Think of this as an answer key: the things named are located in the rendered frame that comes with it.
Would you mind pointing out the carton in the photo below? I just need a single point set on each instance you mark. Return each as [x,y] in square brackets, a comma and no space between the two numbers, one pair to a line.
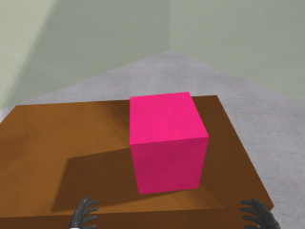
[168,142]

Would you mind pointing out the right robot hand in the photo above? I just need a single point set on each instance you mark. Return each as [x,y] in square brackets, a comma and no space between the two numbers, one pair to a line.
[265,219]

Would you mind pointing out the left robot hand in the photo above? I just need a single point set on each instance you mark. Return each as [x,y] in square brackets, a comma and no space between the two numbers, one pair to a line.
[78,220]

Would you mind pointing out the pedestal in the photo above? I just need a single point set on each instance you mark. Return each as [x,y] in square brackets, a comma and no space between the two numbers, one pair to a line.
[53,155]

